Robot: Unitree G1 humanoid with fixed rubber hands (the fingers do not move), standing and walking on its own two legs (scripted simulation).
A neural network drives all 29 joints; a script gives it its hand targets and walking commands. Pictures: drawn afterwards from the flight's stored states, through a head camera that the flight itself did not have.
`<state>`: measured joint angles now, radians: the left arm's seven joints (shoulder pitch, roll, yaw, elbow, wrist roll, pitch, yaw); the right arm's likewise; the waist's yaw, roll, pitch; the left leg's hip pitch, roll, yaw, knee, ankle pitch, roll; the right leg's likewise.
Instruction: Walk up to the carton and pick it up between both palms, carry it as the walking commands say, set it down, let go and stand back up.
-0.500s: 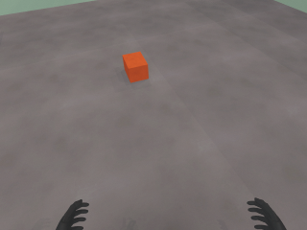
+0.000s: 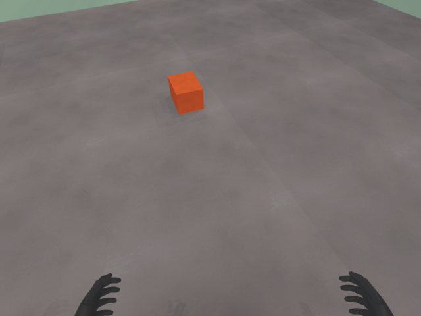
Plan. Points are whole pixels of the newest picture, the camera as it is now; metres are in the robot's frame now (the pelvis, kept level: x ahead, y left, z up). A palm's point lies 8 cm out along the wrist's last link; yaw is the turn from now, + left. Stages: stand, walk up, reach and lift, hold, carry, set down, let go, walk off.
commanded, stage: stand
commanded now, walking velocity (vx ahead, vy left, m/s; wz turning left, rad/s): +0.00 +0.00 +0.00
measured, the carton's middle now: (185, 92) +1.73 +0.25 -0.67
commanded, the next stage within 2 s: walk up in 0.90 s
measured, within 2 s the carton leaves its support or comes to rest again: neither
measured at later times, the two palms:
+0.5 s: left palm out of the picture +0.13 +0.26 -0.08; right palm out of the picture +0.14 -0.27 -0.06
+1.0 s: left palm out of the picture +0.10 +0.27 -0.08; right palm out of the picture +0.12 -0.28 -0.07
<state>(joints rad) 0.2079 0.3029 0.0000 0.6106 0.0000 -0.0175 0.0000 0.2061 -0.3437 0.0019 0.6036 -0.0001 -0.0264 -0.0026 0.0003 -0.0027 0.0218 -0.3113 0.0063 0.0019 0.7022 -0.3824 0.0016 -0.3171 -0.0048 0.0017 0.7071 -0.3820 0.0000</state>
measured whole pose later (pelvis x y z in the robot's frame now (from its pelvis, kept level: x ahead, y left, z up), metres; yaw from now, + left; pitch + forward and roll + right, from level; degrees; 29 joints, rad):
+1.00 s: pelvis -0.03 +0.00 +0.00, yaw +0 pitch -3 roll +0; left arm 0.22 0.31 0.00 0.66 0.00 -0.02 0.00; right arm 0.21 -0.35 0.00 0.63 0.00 -0.03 0.00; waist 0.00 0.00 0.02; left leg -0.31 0.01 0.00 0.70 -0.34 0.00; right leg -0.32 -0.01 0.00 0.71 -0.34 0.00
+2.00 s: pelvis +0.21 +0.05 +0.00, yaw +5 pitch +1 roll +1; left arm 0.16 0.30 0.00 0.70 0.00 -0.02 -0.05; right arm 0.46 -0.23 0.01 0.74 0.00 -0.02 0.00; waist -0.09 -0.03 0.01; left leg -0.19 0.04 -0.03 0.99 -0.51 -0.04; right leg -0.48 -0.01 -0.05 0.65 -0.18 -0.03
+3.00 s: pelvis +0.55 +0.06 +0.01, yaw +6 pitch +1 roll +3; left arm 0.25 0.26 0.00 0.73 0.00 -0.03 -0.05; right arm 0.44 -0.25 -0.02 0.74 0.00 -0.02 0.01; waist -0.05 -0.01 -0.02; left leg -0.24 0.03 0.00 0.97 -0.44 -0.07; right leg -0.40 -0.06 -0.05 0.62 -0.24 -0.02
